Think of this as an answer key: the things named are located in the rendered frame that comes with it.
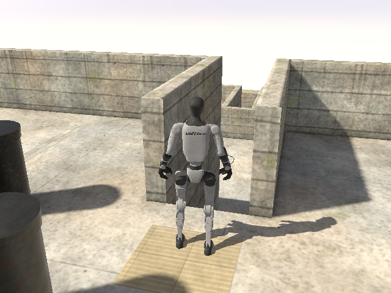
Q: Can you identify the robot left hand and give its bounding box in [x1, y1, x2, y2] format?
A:
[158, 167, 172, 179]

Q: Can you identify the right robot foot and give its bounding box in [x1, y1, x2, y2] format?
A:
[204, 240, 213, 256]

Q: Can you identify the robot right hand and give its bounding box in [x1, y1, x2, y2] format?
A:
[218, 168, 232, 180]

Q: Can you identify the robot left thigh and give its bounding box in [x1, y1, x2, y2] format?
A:
[175, 170, 187, 211]

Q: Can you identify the robot right forearm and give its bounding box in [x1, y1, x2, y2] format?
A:
[219, 147, 231, 170]

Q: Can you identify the robot left upper arm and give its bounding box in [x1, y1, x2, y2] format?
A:
[166, 123, 183, 156]

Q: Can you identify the robot left forearm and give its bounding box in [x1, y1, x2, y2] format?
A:
[159, 146, 172, 169]

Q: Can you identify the robot right upper arm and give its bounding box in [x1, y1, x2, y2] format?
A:
[209, 123, 225, 156]

